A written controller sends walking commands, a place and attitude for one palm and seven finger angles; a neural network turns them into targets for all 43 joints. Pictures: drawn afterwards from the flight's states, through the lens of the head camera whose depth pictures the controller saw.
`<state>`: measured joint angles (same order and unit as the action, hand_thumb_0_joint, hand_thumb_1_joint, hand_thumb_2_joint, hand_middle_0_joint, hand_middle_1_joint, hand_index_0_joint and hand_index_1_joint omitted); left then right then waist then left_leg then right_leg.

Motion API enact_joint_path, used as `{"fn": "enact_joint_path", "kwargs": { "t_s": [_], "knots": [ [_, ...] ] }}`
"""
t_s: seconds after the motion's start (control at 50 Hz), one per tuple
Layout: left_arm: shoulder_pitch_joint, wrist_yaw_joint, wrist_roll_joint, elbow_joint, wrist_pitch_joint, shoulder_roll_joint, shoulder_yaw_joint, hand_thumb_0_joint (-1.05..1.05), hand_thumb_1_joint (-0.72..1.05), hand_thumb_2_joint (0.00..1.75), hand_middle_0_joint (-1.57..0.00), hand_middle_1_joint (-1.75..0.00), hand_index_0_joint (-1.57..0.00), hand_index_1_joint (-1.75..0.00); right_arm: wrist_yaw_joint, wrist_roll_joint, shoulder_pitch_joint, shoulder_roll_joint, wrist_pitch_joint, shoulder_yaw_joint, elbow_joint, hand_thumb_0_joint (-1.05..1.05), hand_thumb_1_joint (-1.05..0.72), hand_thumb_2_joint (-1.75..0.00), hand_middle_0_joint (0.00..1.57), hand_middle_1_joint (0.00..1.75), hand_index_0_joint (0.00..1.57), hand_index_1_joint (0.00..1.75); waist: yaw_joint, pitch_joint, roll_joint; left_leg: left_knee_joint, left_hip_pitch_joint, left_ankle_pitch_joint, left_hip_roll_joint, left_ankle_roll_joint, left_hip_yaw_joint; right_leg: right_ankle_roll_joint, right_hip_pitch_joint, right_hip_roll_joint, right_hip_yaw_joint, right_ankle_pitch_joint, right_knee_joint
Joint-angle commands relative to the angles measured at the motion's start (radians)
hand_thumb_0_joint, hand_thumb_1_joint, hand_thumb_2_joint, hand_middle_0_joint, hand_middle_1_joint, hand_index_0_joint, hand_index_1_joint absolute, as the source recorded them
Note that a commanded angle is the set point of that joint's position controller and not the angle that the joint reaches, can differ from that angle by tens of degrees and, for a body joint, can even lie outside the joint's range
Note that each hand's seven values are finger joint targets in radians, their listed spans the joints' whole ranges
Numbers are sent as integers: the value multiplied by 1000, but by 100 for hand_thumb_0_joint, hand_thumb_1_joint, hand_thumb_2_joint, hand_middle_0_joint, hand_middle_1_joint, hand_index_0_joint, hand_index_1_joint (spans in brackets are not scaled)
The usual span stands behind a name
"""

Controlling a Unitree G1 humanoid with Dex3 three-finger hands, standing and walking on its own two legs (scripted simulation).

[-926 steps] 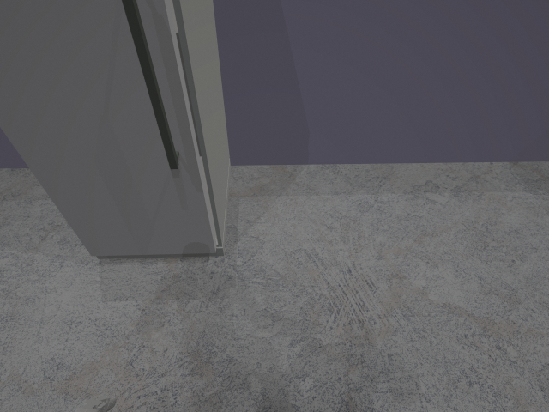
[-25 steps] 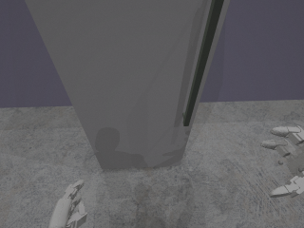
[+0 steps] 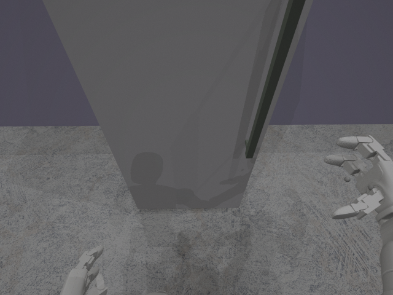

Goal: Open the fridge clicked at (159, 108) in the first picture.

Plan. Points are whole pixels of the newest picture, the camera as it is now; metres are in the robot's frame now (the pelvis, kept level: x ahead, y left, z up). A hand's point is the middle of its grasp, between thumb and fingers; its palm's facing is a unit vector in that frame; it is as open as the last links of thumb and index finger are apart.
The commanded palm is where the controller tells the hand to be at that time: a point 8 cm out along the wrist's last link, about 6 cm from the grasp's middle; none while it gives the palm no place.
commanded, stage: move the hooked fingers beside the handle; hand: right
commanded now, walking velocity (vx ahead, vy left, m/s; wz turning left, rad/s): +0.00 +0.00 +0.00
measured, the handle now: (266, 87) +0.56 -0.11 +0.12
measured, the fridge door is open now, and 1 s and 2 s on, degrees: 0 0 0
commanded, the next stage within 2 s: feel for the door with the fingertips in 1.94 s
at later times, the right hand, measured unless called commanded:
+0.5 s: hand (320, 147) +0.41 -0.22 +0.08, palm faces -0.11 +0.99 +0.01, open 14.0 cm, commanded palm +0.39 -0.27 +0.08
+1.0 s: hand (297, 123) +0.48 -0.19 +0.08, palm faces -0.10 +1.00 +0.00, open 14.0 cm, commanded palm +0.47 -0.24 +0.08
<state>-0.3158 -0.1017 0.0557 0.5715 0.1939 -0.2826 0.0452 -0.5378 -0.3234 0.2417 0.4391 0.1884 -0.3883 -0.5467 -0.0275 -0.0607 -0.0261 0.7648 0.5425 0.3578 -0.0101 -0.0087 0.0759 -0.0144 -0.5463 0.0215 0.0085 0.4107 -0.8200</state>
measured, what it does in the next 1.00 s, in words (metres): stands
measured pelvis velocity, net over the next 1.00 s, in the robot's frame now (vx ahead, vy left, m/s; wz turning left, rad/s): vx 0.00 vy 0.00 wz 0.02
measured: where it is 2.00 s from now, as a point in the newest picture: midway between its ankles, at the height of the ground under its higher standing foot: outside the picture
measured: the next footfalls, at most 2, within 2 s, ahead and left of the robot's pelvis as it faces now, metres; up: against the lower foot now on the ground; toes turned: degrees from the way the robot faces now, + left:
none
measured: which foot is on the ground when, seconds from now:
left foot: down 0.00-1.00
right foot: down 0.00-1.00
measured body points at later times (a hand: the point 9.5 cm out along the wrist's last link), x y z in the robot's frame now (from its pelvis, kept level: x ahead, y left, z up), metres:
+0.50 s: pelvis +0.01 +0.00 +0.00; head +0.07 -0.01 +0.44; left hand +0.10 +0.27 -0.10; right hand +0.41 -0.28 +0.08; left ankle +0.01 +0.12 -0.71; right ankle +0.00 -0.11 -0.71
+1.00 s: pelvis +0.00 +0.00 -0.01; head +0.10 -0.01 +0.43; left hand +0.03 +0.27 -0.12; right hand +0.48 -0.24 +0.08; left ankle +0.01 +0.12 -0.71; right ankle +0.00 -0.11 -0.71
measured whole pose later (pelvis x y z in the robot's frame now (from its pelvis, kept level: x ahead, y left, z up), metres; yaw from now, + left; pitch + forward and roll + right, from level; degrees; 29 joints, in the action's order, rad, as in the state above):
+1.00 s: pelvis +0.00 +0.00 -0.01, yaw +1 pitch +15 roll +2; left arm -0.38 -0.04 0.03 0.62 0.00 -0.27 0.04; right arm -0.38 -0.16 0.81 0.50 0.31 -0.37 -1.11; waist -0.13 -0.08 -0.01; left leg 0.84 0.73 0.38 0.00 -0.01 0.06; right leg -0.01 -0.73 0.04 0.02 0.44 -0.90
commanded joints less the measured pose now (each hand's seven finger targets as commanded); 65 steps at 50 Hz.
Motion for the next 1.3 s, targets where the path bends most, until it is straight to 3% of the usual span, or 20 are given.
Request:
{"fn": "enact_joint_path", "kwargs": {
  "t_s": [0.0, 0.04, 0.14, 0.22, 0.3, 0.38, 0.44, 0.5, 0.66, 0.7, 0.74, 0.76, 0.86, 0.94, 1.0, 1.1, 1.14, 1.2, 1.22, 1.28],
  "knots": [
    [7, -8, -2, -119, 34, -152, -61, 0, 90, 90, -20, -30, -20, -30, 6, -11, 342, 264, 66, -69, 140, 0, 50, -30, 30, 120, 30, 120, -13, -248, -18, -83, -114, -221, 19, -14, -41, -6, 83, -21, -31, -248, 123],
    [1, -5, -2, -119, 27, -149, -63, 0, 90, 90, -20, -30, -20, -30, 12, -1, 371, 231, 70, -35, 135, 0, 50, -30, 30, 120, 30, 120, -18, -258, -36, -79, -97, -219, 18, -15, -37, -6, 100, -22, -33, -251, 125],
    [-21, 2, -7, -112, 3, -147, -67, 0, 90, 90, -20, -30, -20, -30, 37, 14, 416, 268, 95, -63, 127, 0, 50, -30, 30, 120, 30, 120, -9, -331, -56, -62, -139, -291, 18, -15, -45, -7, 115, -22, -25, -320, 110],
    [-33, 6, -8, -97, -22, -149, -64, 0, 90, 90, -20, -30, -20, -30, 48, 25, 487, 296, 106, -79, 45, 0, 50, -30, 30, 120, 30, 120, -21, -294, -37, -63, -132, -283, 20, -15, -50, -8, 70, -21, -24, -292, 108],
    [-48, 12, -10, -95, -38, -148, -68, 0, 90, 90, -20, -30, -20, -30, 49, 39, 539, 270, 112, -41, 25, 0, 50, -30, 30, 120, 30, 120, -28, -336, -64, -54, -122, -318, 22, -15, -48, -9, 106, -19, -23, -336, 98],
    [-67, 16, -10, -87, -60, -154, -71, 0, 90, 90, -20, -30, -20, -30, 48, 45, 584, 282, 115, -47, -35, 0, 50, -30, 30, 120, 30, 120, -35, -343, -24, -46, -124, -344, 25, -16, -47, -10, 88, -15, -24, -356, 87],
    [-74, 20, -10, -79, -72, -152, -71, 0, 90, 90, -20, -30, -20, -30, 61, 55, 634, 241, 116, -6, -69, 0, 50, -30, 30, 120, 30, 120, -48, -336, -37, -45, -82, -330, 25, -15, -40, -9, 99, -14, -28, -356, 84],
    [-87, 23, -13, -75, -86, -154, -75, 0, 90, 90, -20, -30, -20, -30, 77, 63, 664, 271, 129, -32, -84, 0, 50, -30, 30, 120, 30, 120, -43, -370, -35, -35, -95, -346, 26, -16, -44, -8, 101, -14, -29, -377, 75],
    [-117, 33, -19, -48, -119, -150, -72, 0, 90, 90, -20, -30, -20, -30, 127, 101, 838, 252, 163, 10, -151, 0, 50, -30, 30, 120, 30, 120, -73, -383, -61, -14, -42, -330, 31, -19, -38, -7, 108, -9, -41, -395, 57],
    [-126, 38, -22, -45, -127, -155, -74, 0, 90, 90, -20, -30, -20, -30, 136, 110, 819, 282, 167, -22, -188, 0, 50, -30, 30, 120, 30, 120, -64, -411, -57, -14, -49, -339, 31, -16, -41, -4, 112, -8, -42, -404, 53],
    [-128, 39, -21, -41, -137, -153, -71, 0, 90, 90, -20, -30, -20, -30, 141, 117, 848, 271, 170, -7, -225, 0, 50, -30, 30, 120, 30, 120, -73, -394, -60, -13, -38, -325, 30, -14, -43, -6, 84, -9, -35, -372, 51],
    [-138, 39, -22, -34, -142, -154, -70, 0, 90, 90, -20, -30, -20, -30, 143, 116, 885, 265, 173, 3, -246, 0, 50, -30, 30, 120, 30, 120, -88, -385, -21, -10, -41, -326, 34, -15, -41, -10, 67, -8, -40, -370, 47],
    [-161, 42, -26, -27, -163, -161, -70, 0, 90, 90, -20, -30, -20, -30, 151, 136, 943, 317, 187, -27, -319, 0, 50, -30, 30, 120, 30, 120, -92, -390, -26, -2, -43, -319, 36, -15, -52, -15, 19, -13, -33, -334, 34],
    [-177, 43, -28, -11, -173, -164, -68, 0, 90, 90, -20, -30, -20, -30, 154, 155, 1031, 324, 198, -12, -370, 0, 50, -30, 30, 120, 30, 120, -123, -379, -55, -5, 17, -273, 37, -9, -57, -15, 8, -8, -34, -290, 23],
    [-202, 42, -33, -5, -179, -170, -72, 0, 90, 90, -20, -30, -20, -30, 156, 160, 1087, 370, 210, -44, -374, 0, 50, -30, 30, 120, 30, 120, -127, -442, -49, 7, -9, -307, 40, -8, -63, -17, 8, -9, -38, -317, 9],
    [-233, 50, -40, 6, -191, -168, -71, 0, 90, 90, -20, -30, -20, -30, 158, 174, 1137, 348, 205, -23, -410, 0, 50, -30, 30, 120, 30, 120, -145, -470, -94, 19, 39, -315, 46, -8, -57, -16, 31, -5, -43, -356, -12],
    [-244, 51, -41, 3, -199, -175, -70, 0, 90, 90, -20, -30, -20, -30, 165, 186, 1108, 395, 194, -53, -454, 0, 50, -30, 30, 120, 30, 120, -136, -447, -69, 20, 28, -302, 46, -8, -56, -17, -15, -4, -42, -334, -9],
    [-252, 57, -43, -25, -212, -175, -70, 0, 90, 90, -20, -30, -20, -30, 163, 187, 1024, 422, 187, -88, -450, 0, 50, -30, 30, 120, 30, 120, -107, -496, -60, 29, -30, -363, 48, -8, -61, -18, -27, -7, -28, -375, -10],
    [-250, 60, -44, -32, -215, -170, -70, 0, 90, 90, -20, -30, -20, -30, 160, 186, 1015, 393, 185, -68, -444, 0, 50, -30, 30, 120, 30, 120, -108, -491, -69, 26, -30, -367, 48, -7, -62, -19, -30, -10, -21, -371, -9],
    [-253, 63, -43, -46, -228, -173, -71, 0, 90, 90, -20, -30, -20, -30, 156, 186, 1001, 426, 196, -90, -401, 0, 50, -30, 30, 120, 30, 120, -100, -496, -70, 29, -48, -390, 51, -9, -64, -21, -35, -7, -16, -384, -11]
  ]
}}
